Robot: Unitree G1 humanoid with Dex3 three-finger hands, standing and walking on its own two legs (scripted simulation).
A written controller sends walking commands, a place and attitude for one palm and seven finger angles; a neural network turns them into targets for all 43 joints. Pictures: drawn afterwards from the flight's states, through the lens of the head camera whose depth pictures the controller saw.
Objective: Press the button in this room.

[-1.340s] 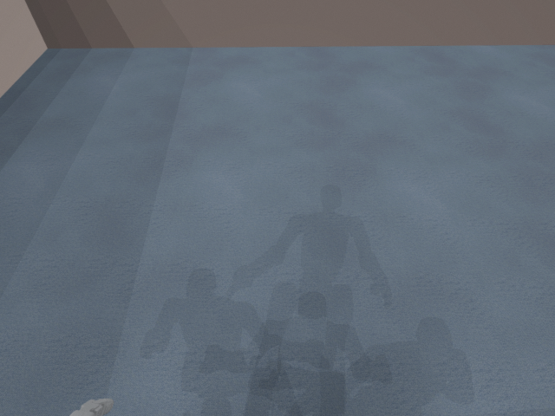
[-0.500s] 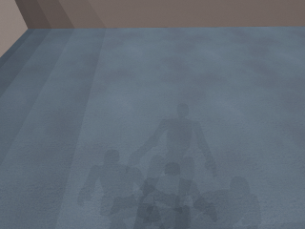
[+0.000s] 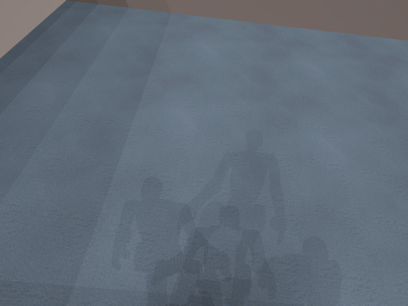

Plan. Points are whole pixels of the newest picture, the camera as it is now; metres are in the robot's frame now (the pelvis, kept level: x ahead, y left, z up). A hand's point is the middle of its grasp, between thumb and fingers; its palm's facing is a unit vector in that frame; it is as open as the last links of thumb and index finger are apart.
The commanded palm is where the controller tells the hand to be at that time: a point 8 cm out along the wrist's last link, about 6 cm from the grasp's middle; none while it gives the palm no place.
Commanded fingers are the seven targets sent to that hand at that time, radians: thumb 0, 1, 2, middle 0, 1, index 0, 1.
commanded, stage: turn or walk to find it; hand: left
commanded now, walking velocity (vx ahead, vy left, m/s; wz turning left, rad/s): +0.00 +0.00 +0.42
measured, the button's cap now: out of the picture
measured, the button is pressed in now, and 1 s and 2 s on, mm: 0 0 0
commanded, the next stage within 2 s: none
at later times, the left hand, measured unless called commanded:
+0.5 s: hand out of the picture +0.00 +0.17 -0.14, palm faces +0.22 -0.93 -0.29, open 7.4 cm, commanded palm none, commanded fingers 0.00 0.90 0.90 -0.20 -0.30 -0.20 -0.30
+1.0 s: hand out of the picture -0.13 +0.19 -0.17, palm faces +0.46 -0.86 -0.22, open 7.4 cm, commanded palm none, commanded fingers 0.00 0.90 0.90 -0.20 -0.30 -0.20 -0.30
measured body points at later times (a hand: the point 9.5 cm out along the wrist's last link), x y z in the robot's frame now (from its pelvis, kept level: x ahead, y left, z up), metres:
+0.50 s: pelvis -0.03 -0.05 +0.01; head -0.02 -0.07 +0.46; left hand -0.01 +0.22 -0.12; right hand +0.06 -0.29 -0.15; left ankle -0.02 +0.09 -0.67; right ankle -0.03 -0.15 -0.73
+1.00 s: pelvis -0.06 -0.01 +0.01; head -0.05 +0.03 +0.46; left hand -0.15 +0.24 -0.15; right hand +0.13 -0.19 -0.11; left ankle -0.10 +0.07 -0.73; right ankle -0.03 -0.16 -0.65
